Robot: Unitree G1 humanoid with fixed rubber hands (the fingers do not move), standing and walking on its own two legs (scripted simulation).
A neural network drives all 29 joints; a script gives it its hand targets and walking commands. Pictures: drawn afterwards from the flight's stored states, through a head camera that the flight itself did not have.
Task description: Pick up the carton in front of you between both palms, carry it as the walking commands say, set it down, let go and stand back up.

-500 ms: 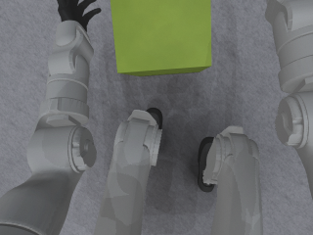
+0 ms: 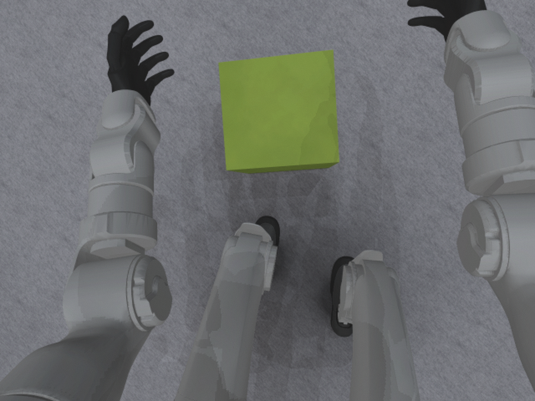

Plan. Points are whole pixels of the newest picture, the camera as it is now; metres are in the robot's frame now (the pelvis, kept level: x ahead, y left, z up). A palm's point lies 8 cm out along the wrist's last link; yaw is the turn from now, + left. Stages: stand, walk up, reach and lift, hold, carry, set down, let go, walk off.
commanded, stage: set down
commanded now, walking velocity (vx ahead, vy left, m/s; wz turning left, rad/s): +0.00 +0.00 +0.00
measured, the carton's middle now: (282, 123) +0.49 +0.11 -0.43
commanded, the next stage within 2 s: let go in 0.20 s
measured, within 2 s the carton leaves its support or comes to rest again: neither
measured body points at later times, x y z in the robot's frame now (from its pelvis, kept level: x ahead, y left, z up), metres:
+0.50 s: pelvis +0.04 +0.01 +0.13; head +0.30 +0.02 +0.49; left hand +0.42 +0.26 +0.01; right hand +0.51 -0.13 +0.01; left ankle +0.13 +0.12 -0.52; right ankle +0.05 -0.11 -0.52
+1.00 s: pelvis +0.10 +0.02 +0.21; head +0.21 +0.01 +0.65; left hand +0.28 +0.26 +0.13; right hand +0.36 -0.19 +0.11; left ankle +0.12 +0.12 -0.52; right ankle +0.05 -0.11 -0.52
